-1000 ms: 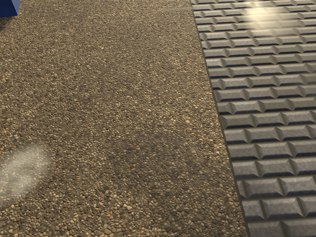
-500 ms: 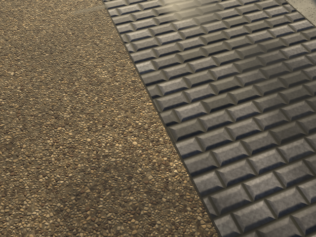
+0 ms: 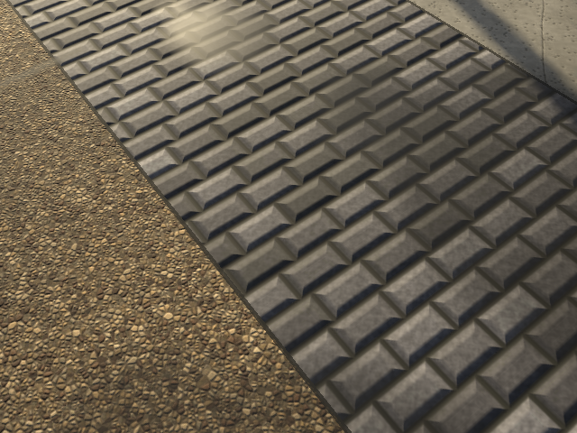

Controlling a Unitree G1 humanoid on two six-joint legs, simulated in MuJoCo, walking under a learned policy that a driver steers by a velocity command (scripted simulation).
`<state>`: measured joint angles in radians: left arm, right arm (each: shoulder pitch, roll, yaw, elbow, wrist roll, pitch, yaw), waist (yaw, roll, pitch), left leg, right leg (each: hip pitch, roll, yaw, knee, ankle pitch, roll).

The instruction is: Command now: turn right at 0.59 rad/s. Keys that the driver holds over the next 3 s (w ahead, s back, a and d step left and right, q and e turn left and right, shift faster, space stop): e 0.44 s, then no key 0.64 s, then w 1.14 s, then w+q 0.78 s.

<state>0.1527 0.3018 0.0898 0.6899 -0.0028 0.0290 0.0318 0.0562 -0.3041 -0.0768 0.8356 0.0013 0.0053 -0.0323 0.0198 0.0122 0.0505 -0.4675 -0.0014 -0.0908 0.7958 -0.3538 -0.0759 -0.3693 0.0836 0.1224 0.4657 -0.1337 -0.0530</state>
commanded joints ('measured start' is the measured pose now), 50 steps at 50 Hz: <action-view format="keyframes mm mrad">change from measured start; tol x32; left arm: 1 -29 170 43 -74 0 -4 2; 50 -67 67 -28 64 15 -25 -16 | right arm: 1 16 -91 -20 -55 5 -20 9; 50 75 -89 12 -23 -20 -25 25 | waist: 1 -6 -174 -160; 7 -2 299 -113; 25 -10 148 -110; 28 -4 -295 -207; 50 -18 80 -59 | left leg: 1 62 -24 7 -92 -1 7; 7 338 402 -425 -538 361 310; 24 386 311 73 -401 524 249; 28 -121 53 161 243 -343 0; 30 -116 87 67 350 -257 9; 46 410 159 -7 -378 472 87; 50 215 105 27 -414 173 87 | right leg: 1 137 -239 320 -130 14 -170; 7 -248 78 19 389 -490 29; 12 -268 -32 1 751 -267 120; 23 -20 -100 -176 206 -222 102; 28 411 -511 331 -74 654 -286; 50 206 -110 -32 -38 -38 5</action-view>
